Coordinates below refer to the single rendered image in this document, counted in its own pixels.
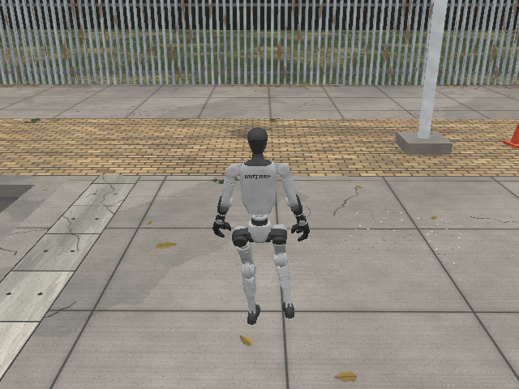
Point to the robot left foot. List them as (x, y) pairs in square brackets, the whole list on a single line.
[(251, 319)]

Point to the robot right forearm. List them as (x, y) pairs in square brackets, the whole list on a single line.
[(299, 213)]

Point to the left robot hand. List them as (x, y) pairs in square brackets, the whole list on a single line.
[(222, 226)]

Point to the left robot thigh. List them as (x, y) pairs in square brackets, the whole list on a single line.
[(241, 241)]

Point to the right robot hand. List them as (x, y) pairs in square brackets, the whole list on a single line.
[(299, 229)]

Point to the right robot upper arm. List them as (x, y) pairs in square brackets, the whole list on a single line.
[(288, 183)]

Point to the robot left forearm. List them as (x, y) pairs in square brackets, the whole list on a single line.
[(221, 213)]

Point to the left robot upper arm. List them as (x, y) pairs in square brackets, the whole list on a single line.
[(228, 185)]

